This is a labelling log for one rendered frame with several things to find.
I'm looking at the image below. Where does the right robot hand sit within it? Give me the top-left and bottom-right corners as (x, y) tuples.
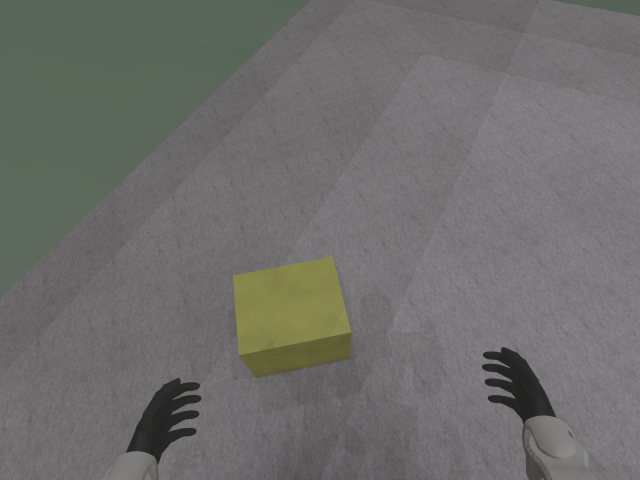
(482, 347), (556, 425)

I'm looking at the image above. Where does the left robot hand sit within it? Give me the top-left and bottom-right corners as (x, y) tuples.
(126, 378), (201, 464)

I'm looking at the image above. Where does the right robot forearm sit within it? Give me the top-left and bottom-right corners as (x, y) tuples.
(522, 415), (597, 480)

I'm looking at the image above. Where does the carton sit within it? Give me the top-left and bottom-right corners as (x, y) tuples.
(233, 257), (351, 378)

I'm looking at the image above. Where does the left robot forearm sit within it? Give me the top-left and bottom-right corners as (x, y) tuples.
(102, 451), (158, 480)

